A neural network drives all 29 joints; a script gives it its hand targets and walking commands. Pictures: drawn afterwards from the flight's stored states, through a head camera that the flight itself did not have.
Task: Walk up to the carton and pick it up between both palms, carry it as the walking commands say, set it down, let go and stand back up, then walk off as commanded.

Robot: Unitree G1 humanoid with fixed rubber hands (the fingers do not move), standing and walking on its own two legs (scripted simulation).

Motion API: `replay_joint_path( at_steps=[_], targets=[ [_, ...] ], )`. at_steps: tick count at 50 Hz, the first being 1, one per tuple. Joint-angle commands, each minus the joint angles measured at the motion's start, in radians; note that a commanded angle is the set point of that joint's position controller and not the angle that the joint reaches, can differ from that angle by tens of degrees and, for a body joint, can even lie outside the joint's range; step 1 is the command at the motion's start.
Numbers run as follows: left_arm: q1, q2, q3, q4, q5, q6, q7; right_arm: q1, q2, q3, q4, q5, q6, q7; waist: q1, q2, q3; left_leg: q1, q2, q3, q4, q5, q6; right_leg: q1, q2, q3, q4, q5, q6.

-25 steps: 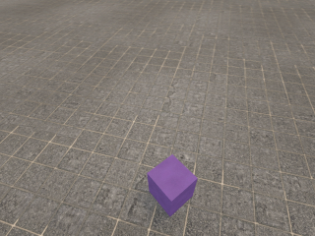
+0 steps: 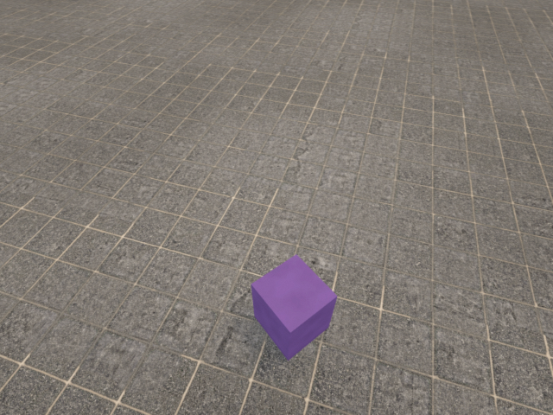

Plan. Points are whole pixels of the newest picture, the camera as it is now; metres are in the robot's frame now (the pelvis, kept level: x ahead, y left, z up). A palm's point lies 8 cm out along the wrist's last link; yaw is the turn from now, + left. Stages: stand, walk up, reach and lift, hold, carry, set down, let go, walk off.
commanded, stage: walk up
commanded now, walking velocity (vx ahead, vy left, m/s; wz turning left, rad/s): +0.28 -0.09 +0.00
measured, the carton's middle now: (292, 307) +0.61 -0.04 -0.65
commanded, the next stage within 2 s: none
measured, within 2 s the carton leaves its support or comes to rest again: neither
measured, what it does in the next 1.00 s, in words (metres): steps on the spot: left foot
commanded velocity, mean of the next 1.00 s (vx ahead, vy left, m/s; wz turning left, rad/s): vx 0.04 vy -0.02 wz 0.00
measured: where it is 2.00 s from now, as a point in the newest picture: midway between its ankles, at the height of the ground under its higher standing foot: outside the picture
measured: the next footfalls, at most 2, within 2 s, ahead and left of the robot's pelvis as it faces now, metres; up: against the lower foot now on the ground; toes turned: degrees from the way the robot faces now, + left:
left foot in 0.26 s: +0.11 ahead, +0.12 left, +0.00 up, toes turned +5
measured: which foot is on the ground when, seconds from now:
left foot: up 0.00-0.24, down 0.26-1.00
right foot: down 0.00-1.00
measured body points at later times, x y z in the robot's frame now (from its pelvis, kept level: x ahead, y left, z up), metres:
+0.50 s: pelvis +0.06 +0.02 +0.00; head +0.08 +0.03 +0.45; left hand +0.04 +0.22 -0.16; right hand +0.14 -0.19 -0.15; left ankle +0.07 +0.12 -0.74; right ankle -0.02 -0.11 -0.74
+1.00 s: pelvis +0.04 +0.00 +0.01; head +0.05 -0.01 +0.46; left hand +0.01 +0.20 -0.15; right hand +0.01 -0.21 -0.16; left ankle +0.07 +0.12 -0.74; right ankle -0.02 -0.11 -0.74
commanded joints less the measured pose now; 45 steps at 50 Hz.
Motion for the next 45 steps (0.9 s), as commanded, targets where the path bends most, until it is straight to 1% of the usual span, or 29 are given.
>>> replay_joint_path(
  at_steps=[1,2,3,4,6,7,8,9,10,11,12,13,14,16,17,18,19,22,24,26,27,30,32,34,36,38,41,43,45],
  targets=[
    [0.074,0.112,0.005,-0.011,-0.006,-0.025,0.012,-0.152,-0.029,0.01,-0.119,-0.008,-0.055,0.034,0.005,-0.087,0.144,-0.069,0.04,0.019,0.1,0.119,0.012,-0.107,-0.273,0.296,-0.391,-0.274,-0.137],
    [0.062,0.105,0.002,-0.024,-0.009,-0.033,0.012,-0.096,-0.02,0.014,-0.086,-0.008,-0.056,0.039,-0.011,-0.084,0.11,-0.025,0.015,0.037,0.089,0.141,0.001,-0.094,-0.223,0.221,-0.366,-0.219,-0.112],
    [0.063,0.071,-0.01,-0.028,0.004,-0.039,0.011,-0.088,-0.016,0.018,-0.102,-0.006,-0.049,0.038,-0.017,-0.101,0.094,-0.012,-0.004,0.052,0.009,0.166,0.002,-0.038,-0.198,0.216,-0.338,-0.129,-0.102],
    [0.107,0.065,-0.013,-0.001,0.002,-0.04,0.014,-0.105,-0.003,0.017,-0.089,-0.006,-0.05,0.03,-0.008,-0.066,0.149,-0.028,0.007,0.039,-0.001,0.171,0.011,-0.022,-0.225,0.214,-0.326,-0.039,-0.111],
    [0.158,0.036,-0.017,0.032,0.011,-0.042,0.007,-0.179,-0.002,0.022,-0.129,0.005,-0.052,0.036,0.012,-0.178,0.121,-0.008,-0.024,0.062,-0.104,0.162,0.006,0.003,-0.205,0.215,-0.319,-0.027,-0.115],
    [0.185,0.052,-0.015,0.032,0.019,-0.044,0.007,-0.163,-0.013,0.031,-0.136,0.005,-0.057,0.031,0.007,-0.152,0.143,0.031,-0.014,0.061,-0.161,0.129,0.011,-0.008,-0.235,0.244,-0.309,-0.006,-0.12],
    [0.172,0.03,-0.016,0.05,0.011,-0.043,0.008,-0.142,0.013,0.031,-0.119,0.02,-0.065,0.028,-0.017,-0.194,0.114,0.073,-0.052,0.091,-0.274,0.101,0.009,0.049,-0.173,0.151,-0.209,0.238,-0.101],
    [0.175,0.053,-0.014,0.043,0.016,-0.045,0.007,-0.108,0.008,0.031,-0.124,0.016,-0.069,0.023,-0.026,-0.164,0.067,0.152,-0.056,0.114,-0.317,0.152,0.025,0.06,-0.169,0.122,-0.146,0.279,-0.096],
    [0.188,0.017,-0.021,0.058,0.004,-0.029,0.017,-0.068,-0.02,0.022,-0.11,0.018,-0.086,0.001,-0.038,-0.165,0.051,0.254,-0.045,0.109,-0.437,0.298,0.02,0.057,-0.132,0.084,-0.062,0.465,-0.057],
    [0.18,0.006,-0.039,0.057,-0.002,-0.029,0.022,-0.086,-0.067,0.02,-0.091,0.019,-0.086,-0.005,-0.024,-0.054,0.049,0.335,0.002,0.048,-0.46,0.58,0.047,0.026,-0.146,0.105,-0.017,0.67,-0.015],
    [0.233,-0.032,-0.045,0.056,-0.001,-0.029,0.024,-0.054,-0.117,0.006,-0.1,0.022,-0.09,-0.014,-0.015,-0.018,-0.039,0.456,0.09,-0.002,-0.418,0.896,0.073,-0.017,-0.109,0.087,0.013,0.553,0.016],
    [0.25,-0.041,-0.046,0.03,-0.015,-0.028,0.03,-0.02,-0.126,0.012,-0.081,0.03,-0.088,-0.014,-0.005,0.059,-0.051,0.524,0.158,-0.041,-0.371,1.144,0.098,-0.084,-0.078,0.077,0.003,0.306,0.028],
    [0.25,-0.052,-0.061,0.03,-0.008,-0.027,0.038,-0.018,-0.12,0.01,-0.077,0.04,-0.081,-0.014,-0.004,0.037,-0.085,0.537,0.183,-0.013,-0.347,1.168,0.124,-0.083,-0.048,0.047,-0.037,0.105,0.041],
    [0.178,-0.051,-0.058,0.038,-0.004,-0.015,0.036,-0.071,-0.063,0.025,-0.086,0.041,-0.058,-0.012,-0.022,0.09,-0.051,0.442,0.117,-0.017,-0.4,0.712,0.095,-0.042,-0.058,0.066,-0.098,0.099,0.027],
    [0.146,-0.024,-0.045,0.042,0.001,-0.009,0.04,-0.083,-0.032,0.034,-0.089,0.041,-0.06,-0.016,-0.017,0.068,-0.016,0.398,0.092,-0.039,-0.439,0.675,0.082,-0.017,-0.069,0.07,-0.082,0.157,0.018],
    [0.145,0.001,-0.038,0.049,0.004,-0.009,0.037,-0.059,-0.052,0.03,-0.087,0.043,-0.06,-0.028,-0.015,0.016,-0.027,0.403,0.097,-0.05,-0.44,0.742,0.089,0.0,-0.065,0.06,-0.064,0.17,0.022],
    [0.148,-0.015,-0.037,0.052,0.003,-0.004,0.041,-0.067,-0.035,0.038,-0.072,0.038,-0.067,-0.022,-0.01,0.045,-0.047,0.412,0.104,-0.069,-0.449,0.784,0.089,0.041,-0.068,0.059,-0.067,0.179,0.028],
    [0.144,-0.028,-0.052,0.082,-0.005,-0.009,0.039,-0.075,-0.035,0.035,-0.065,0.035,-0.078,-0.017,0.004,-0.033,-0.054,0.416,0.058,-0.013,-0.439,0.765,0.068,0.061,-0.081,0.068,-0.093,0.284,0.03],
    [0.12,-0.017,-0.054,0.08,-0.011,-0.001,0.039,-0.082,-0.029,0.039,-0.051,0.03,-0.073,-0.014,0.016,0.031,0.012,0.371,0.058,-0.022,-0.479,0.64,0.065,0.04,-0.08,0.084,-0.126,0.221,0.02],
    [0.039,-0.026,-0.057,0.079,-0.005,-0.001,0.041,-0.067,-0.027,0.034,-0.031,0.029,-0.07,-0.015,-0.014,-0.009,-0.024,0.367,0.046,-0.009,-0.489,0.6,0.045,0.082,-0.086,0.078,-0.126,0.26,0.015],
    [0.066,0.002,-0.049,0.07,-0.008,-0.003,0.042,-0.077,-0.015,0.039,-0.032,0.023,-0.071,-0.013,0.002,0.025,-0.016,0.36,0.052,-0.024,-0.49,0.549,0.053,0.082,-0.09,0.084,-0.14,0.199,0.012],
    [0.056,-0.043,-0.054,0.09,-0.003,0.008,0.033,-0.057,0.002,0.037,-0.026,0.027,-0.058,-0.014,0.001,-0.035,0.065,0.316,0.052,-0.01,-0.521,0.491,0.036,0.054,-0.09,0.07,-0.156,0.181,0.016],
    [0.026,-0.018,-0.051,0.091,-0.006,0.011,0.034,-0.03,-0.013,0.041,-0.002,0.028,-0.061,-0.013,-0.005,-0.005,0.059,0.296,0.053,-0.015,-0.552,0.424,0.035,0.069,-0.091,0.073,-0.158,0.162,0.017],
    [0.006,-0.014,-0.05,0.094,-0.006,0.008,0.033,-0.007,-0.037,0.04,0.01,0.027,-0.067,-0.016,-0.015,-0.007,0.053,0.336,0.051,-0.023,-0.54,0.504,0.035,0.056,-0.084,0.087,-0.149,0.181,0.011],
    [-0.006,0.008,-0.05,0.106,-0.001,0.002,0.034,-0.026,-0.026,0.038,0.015,0.02,-0.061,-0.011,-0.009,-0.055,0.081,0.307,0.044,-0.016,-0.528,0.447,0.028,0.043,-0.093,0.08,-0.17,0.159,0.005],
    [0.002,0.03,-0.043,0.106,-0.007,0.001,0.035,-0.02,-0.036,0.037,0.029,0.016,-0.062,-0.01,-0.004,-0.004,0.061,0.269,0.041,-0.009,-0.52,0.414,0.022,0.066,-0.108,0.083,-0.17,0.137,-0.005],
    [-0.007,0.014,-0.048,0.102,-0.007,0.003,0.03,0.011,-0.021,0.044,0.043,0.023,-0.065,-0.012,-0.021,-0.034,0.063,0.297,0.04,0.013,-0.521,0.403,0.017,0.052,-0.106,0.088,-0.183,0.168,-0.003],
    [-0.002,-0.008,-0.048,0.106,-0.013,0.001,0.029,0.012,-0.001,0.043,0.04,0.026,-0.062,-0.015,-0.015,0.032,0.058,0.28,0.044,-0.011,-0.538,0.397,0.031,0.06,-0.104,0.09,-0.186,0.148,0.003],
    [0.017,-0.014,-0.053,0.106,-0.007,-0.002,0.029,0.044,0.003,0.049,0.045,0.023,-0.059,-0.016,-0.029,-0.009,0.036,0.325,0.044,-0.015,-0.524,0.367,0.022,0.028,-0.099,0.088,-0.19,0.111,0.004]
  ],
)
